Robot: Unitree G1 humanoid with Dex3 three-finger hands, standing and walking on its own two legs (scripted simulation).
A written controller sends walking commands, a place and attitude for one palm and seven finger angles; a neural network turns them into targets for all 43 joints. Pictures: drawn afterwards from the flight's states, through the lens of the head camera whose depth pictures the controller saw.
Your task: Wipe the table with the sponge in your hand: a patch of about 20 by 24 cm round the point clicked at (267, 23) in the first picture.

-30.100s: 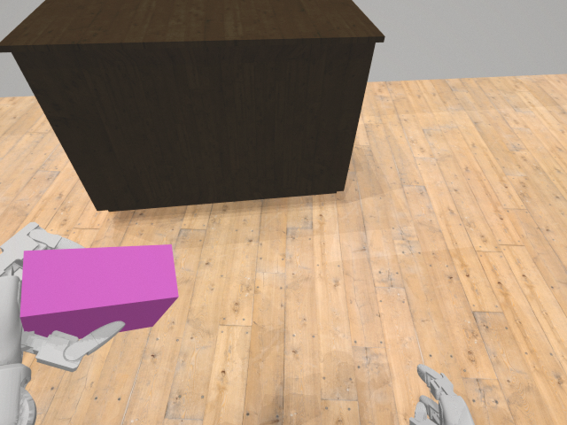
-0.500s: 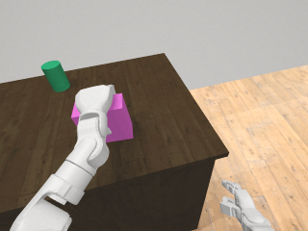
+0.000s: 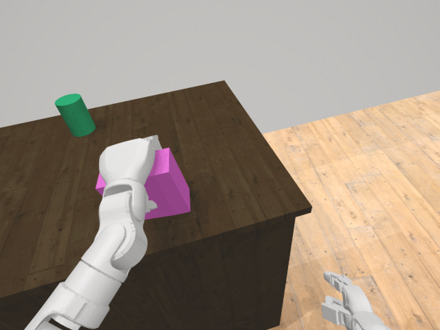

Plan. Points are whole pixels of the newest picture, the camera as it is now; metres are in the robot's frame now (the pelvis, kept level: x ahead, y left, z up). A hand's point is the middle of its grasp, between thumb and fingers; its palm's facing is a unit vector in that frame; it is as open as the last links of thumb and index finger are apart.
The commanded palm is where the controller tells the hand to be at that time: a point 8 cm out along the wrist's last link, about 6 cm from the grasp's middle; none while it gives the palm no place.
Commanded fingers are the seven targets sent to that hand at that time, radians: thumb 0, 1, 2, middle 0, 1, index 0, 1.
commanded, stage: wipe back along the third lane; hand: left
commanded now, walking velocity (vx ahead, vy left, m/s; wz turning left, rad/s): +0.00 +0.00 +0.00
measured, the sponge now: (152, 195) +0.34 +0.18 +0.10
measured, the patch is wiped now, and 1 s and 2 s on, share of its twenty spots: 1.00 1.00 1.00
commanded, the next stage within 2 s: slide back across to the middle lane in 0.30 s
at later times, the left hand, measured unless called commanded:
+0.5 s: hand (145, 192) +0.29 +0.16 +0.15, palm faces +0.23 -0.17 -0.96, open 10.2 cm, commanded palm +0.25 +0.17 +0.19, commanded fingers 0.00 0.10 1.30 -1.20 -1.60 -1.20 -1.60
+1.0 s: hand (103, 201) +0.26 +0.22 +0.16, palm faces +0.21 -0.16 -0.97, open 10.2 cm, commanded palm +0.23 +0.22 +0.22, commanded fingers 0.00 0.10 1.30 -1.20 -1.60 -1.20 -1.60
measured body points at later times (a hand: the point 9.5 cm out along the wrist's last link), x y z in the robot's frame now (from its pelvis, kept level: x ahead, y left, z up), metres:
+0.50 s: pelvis -0.01 -0.01 +0.00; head -0.05 -0.07 +0.44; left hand +0.28 +0.17 +0.21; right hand +0.23 -0.21 -0.08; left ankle +0.00 +0.15 -0.73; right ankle -0.03 -0.12 -0.74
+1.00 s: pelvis -0.01 -0.01 +0.00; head -0.04 -0.07 +0.44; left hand +0.25 +0.23 +0.22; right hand +0.22 -0.23 -0.09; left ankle +0.00 +0.15 -0.73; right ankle -0.03 -0.12 -0.74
